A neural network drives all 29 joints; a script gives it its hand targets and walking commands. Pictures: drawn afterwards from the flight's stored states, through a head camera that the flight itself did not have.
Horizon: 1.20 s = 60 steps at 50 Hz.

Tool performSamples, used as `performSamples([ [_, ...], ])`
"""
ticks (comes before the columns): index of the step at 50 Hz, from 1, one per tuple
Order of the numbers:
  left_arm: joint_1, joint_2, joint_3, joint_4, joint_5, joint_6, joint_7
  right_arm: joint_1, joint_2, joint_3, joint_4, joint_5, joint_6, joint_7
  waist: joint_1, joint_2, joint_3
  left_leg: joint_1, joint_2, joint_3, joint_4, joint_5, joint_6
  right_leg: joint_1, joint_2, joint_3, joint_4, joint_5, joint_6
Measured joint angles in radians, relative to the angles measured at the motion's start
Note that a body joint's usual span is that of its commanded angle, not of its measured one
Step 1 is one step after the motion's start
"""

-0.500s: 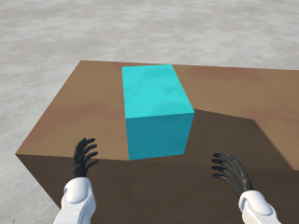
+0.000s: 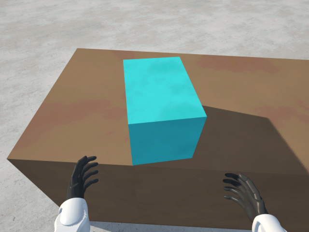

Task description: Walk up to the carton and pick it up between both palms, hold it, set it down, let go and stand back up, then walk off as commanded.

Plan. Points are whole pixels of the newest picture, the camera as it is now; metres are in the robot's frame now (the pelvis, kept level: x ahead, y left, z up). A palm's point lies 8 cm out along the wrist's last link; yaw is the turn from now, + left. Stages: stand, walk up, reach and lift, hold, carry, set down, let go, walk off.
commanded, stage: set down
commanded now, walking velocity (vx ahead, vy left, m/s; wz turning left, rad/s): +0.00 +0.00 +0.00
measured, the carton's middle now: (157, 108) +0.48 +0.01 +0.04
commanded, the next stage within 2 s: let go in 1.46 s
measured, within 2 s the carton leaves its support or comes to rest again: neither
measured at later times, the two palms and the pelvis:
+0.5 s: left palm (77, 207) +0.19 +0.20 -0.01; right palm (253, 212) +0.19 -0.22 +0.00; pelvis +0.01 +0.00 +0.00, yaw +0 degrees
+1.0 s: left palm (75, 222) +0.17 +0.21 -0.06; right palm (246, 219) +0.19 -0.22 -0.04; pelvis +0.02 +0.00 +0.00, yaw +0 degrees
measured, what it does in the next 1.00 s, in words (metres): stands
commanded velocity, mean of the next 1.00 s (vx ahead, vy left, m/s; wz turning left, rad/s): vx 0.00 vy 0.00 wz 0.00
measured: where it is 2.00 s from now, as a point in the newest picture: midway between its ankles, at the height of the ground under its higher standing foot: outside the picture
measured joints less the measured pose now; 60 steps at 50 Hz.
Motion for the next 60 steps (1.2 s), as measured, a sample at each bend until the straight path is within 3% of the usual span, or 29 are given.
performSamples([
  [16, 0.041, 0.052, 0.000, 0.140, 0.000, -0.119, -0.050, 0.052, 0.007, 0.000, 0.000, -0.002, -0.063, -0.006, 0.000, -0.006, 0.006, 0.000, 0.000, 0.001, 0.000, -0.011, 0.001, 0.000, 0.000, 0.001, 0.000, -0.010, 0.000],
  [31, 0.043, 0.084, 0.000, 0.294, 0.000, -0.178, -0.088, 0.060, 0.051, 0.000, 0.015, -0.069, -0.076, -0.010, 0.000, -0.006, 0.010, 0.000, 0.000, 0.001, 0.000, -0.011, 0.001, 0.000, 0.000, 0.001, 0.000, -0.010, 0.000],
  [60, 0.043, 0.141, 0.000, 0.546, 0.000, -0.279, -0.138, -0.039, 0.112, 0.000, 0.388, -0.171, -0.233, -0.040, 0.000, -0.006, 0.016, 0.000, 0.000, 0.003, 0.000, -0.030, 0.002, 0.000, 0.000, 0.002, 0.000, -0.028, 0.000],
])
